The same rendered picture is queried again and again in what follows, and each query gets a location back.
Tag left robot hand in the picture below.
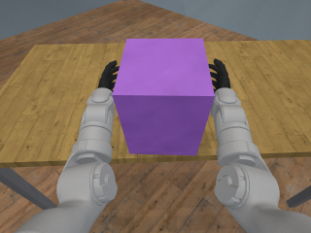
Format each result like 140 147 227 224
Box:
97 60 120 92

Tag robot right upper arm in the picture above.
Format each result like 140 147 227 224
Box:
214 162 311 233

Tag table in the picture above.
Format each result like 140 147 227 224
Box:
0 40 311 210

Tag right robot hand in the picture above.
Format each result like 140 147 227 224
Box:
208 58 231 93

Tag left robot forearm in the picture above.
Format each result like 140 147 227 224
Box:
56 87 115 199

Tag robot left upper arm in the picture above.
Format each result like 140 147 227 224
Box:
14 160 118 233

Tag carton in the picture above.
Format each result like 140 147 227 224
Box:
112 38 215 156

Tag right robot forearm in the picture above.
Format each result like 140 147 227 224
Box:
210 87 272 175

